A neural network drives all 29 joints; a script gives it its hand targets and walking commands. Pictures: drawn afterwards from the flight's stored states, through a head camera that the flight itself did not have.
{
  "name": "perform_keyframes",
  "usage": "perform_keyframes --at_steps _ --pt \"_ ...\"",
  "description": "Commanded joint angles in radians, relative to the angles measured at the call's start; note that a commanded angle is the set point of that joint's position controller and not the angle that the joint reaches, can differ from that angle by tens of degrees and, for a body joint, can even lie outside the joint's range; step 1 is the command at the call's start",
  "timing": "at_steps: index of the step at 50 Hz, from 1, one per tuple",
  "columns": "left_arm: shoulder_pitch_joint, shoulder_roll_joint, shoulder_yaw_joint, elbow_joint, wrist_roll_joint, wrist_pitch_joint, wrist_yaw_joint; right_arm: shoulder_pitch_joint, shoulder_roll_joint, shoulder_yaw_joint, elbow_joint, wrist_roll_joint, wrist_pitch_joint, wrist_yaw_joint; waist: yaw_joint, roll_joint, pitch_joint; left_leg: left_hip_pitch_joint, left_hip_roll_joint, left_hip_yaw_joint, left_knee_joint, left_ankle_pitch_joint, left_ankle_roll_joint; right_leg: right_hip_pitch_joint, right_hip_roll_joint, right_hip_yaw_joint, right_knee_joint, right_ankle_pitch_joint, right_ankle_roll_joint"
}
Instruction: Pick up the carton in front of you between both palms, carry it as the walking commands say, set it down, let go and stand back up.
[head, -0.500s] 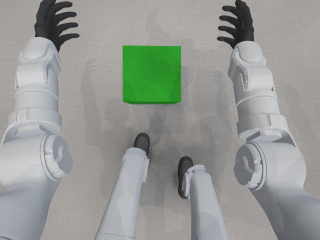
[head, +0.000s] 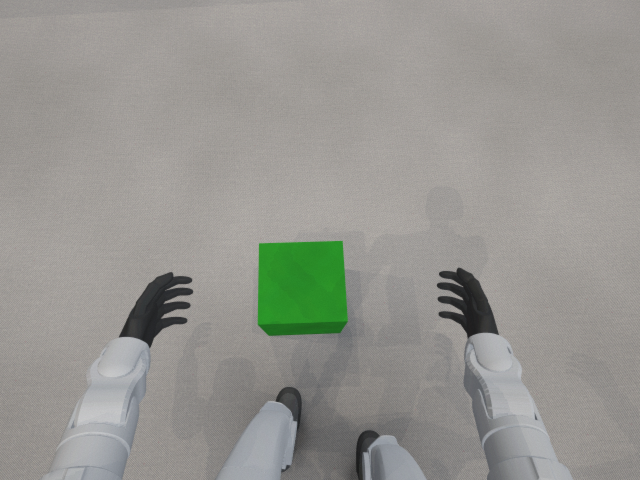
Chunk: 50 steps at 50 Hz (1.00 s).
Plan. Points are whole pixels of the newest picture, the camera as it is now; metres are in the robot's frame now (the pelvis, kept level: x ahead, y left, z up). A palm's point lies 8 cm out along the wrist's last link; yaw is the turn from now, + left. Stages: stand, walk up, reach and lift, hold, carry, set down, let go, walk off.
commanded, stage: let go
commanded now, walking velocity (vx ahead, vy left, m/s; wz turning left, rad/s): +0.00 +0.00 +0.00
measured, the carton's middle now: (302, 291) +0.45 +0.08 -0.62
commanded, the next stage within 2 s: stand in 0.80 s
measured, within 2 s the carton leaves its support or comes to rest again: neither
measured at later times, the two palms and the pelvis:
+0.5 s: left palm (167, 396) +0.20 +0.19 -0.04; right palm (604, 442) +0.20 -0.28 -0.03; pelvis +0.04 -0.04 +0.03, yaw +0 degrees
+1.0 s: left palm (117, 395) +0.19 +0.25 -0.06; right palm (622, 461) +0.18 -0.31 -0.05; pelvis +0.05 -0.03 +0.03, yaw +0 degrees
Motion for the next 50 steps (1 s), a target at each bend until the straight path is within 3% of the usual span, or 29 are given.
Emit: perform_keyframes --at_steps 1,6,11,17,22,33,34,36,40,41,43,44,46,50 --pt "0.083 0.077 -0.005 -0.131 -0.011 -0.036 0.015 0.058 -0.086 0.008 -0.104 0.017 -0.045 0.018 -0.003 0.058 -0.472 0.821 0.021 -0.049 -0.049 0.333 -0.040 -0.032 0.054 -0.077 -0.149 0.060 -0.021" --pt "0.251 0.066 -0.037 -0.201 -0.016 -0.049 0.032 0.196 -0.112 0.039 -0.134 0.043 -0.072 0.039 -0.016 0.039 -0.318 0.851 0.002 -0.014 -0.126 0.244 -0.046 0.150 0.030 -0.059 -0.238 0.083 -0.036" --pt "0.351 0.065 -0.057 -0.238 -0.018 -0.044 0.041 0.312 -0.139 0.063 -0.153 0.060 -0.078 0.062 -0.040 -0.006 -0.177 0.948 -0.012 0.007 -0.187 0.244 -0.047 0.248 0.002 -0.044 -0.337 0.125 -0.044" --pt "0.404 0.077 -0.070 -0.231 -0.015 -0.003 0.044 0.419 -0.171 0.087 -0.185 0.079 -0.043 0.092 -0.064 -0.055 -0.035 1.006 -0.027 0.030 -0.221 0.223 -0.046 0.320 -0.016 -0.034 -0.397 0.166 -0.036" --pt "0.405 0.087 -0.062 -0.218 -0.001 0.037 0.045 0.438 -0.181 0.107 -0.220 0.090 -0.004 0.108 -0.065 -0.043 0.042 1.034 -0.036 0.038 -0.223 0.214 -0.046 0.343 -0.029 -0.022 -0.416 0.197 -0.033" --pt "0.421 0.087 -0.060 -0.207 0.002 0.063 0.054 0.451 -0.197 0.101 -0.221 0.089 0.032 0.108 -0.065 -0.023 0.009 1.035 -0.034 0.028 -0.212 0.312 -0.042 0.441 -0.011 -0.015 -0.364 0.401 -0.015" --pt "0.403 0.125 -0.049 -0.242 0.032 0.111 0.078 0.507 -0.192 0.099 -0.182 0.111 0.006 0.083 -0.074 -0.009 -0.055 0.968 -0.055 0.033 -0.190 0.310 -0.036 0.527 -0.004 -0.011 -0.325 0.529 -0.005" --pt "0.412 0.103 -0.060 -0.234 0.018 0.122 0.093 0.493 -0.198 0.114 -0.192 0.109 -0.005 0.069 -0.069 -0.042 -0.054 0.925 -0.055 0.026 -0.188 0.313 -0.032 0.531 -0.007 -0.008 -0.302 0.596 0.006" --pt "0.411 0.095 -0.063 -0.235 0.006 0.131 0.102 0.481 -0.205 0.114 -0.191 0.108 -0.005 0.064 -0.064 -0.029 -0.057 0.938 -0.047 0.015 -0.183 0.349 -0.033 0.479 -0.001 -0.016 -0.303 0.541 0.000" --pt "0.389 0.200 -0.051 -0.124 0.019 0.078 0.129 0.464 -0.327 0.092 -0.031 0.029 -0.012 0.043 -0.064 -0.124 -0.035 0.787 0.074 -0.006 -0.163 0.223 -0.045 0.475 -0.041 0.006 -0.310 0.263 0.004" --pt "0.376 0.180 -0.051 -0.099 0.041 0.027 0.131 0.460 -0.324 0.085 0.004 0.029 -0.031 0.033 -0.082 -0.068 0.006 0.720 0.062 -0.015 -0.182 0.009 -0.034 0.464 -0.052 0.049 -0.350 0.043 -0.021" --pt "0.369 0.179 -0.050 -0.093 0.042 0.012 0.127 0.446 -0.327 0.084 0.018 0.030 -0.041 0.034 -0.086 -0.039 0.023 0.701 0.066 -0.029 -0.195 -0.048 -0.032 0.447 -0.052 0.059 -0.352 -0.010 -0.030" --pt "0.372 0.180 -0.050 -0.069 0.038 -0.007 0.117 0.407 -0.335 0.081 0.048 0.037 -0.057 0.039 -0.077 0.016 0.029 0.686 0.075 -0.044 -0.208 -0.057 -0.023 0.446 -0.052 0.063 -0.329 0.014 -0.039" --pt "0.393 0.197 -0.050 -0.019 0.031 -0.027 0.117 0.397 -0.345 0.081 0.098 0.045 -0.072 0.042 -0.072 0.026 -0.028 0.712 0.102 -0.065 -0.195 0.118 -0.011 0.506 -0.049 0.046 -0.284 0.171 -0.033"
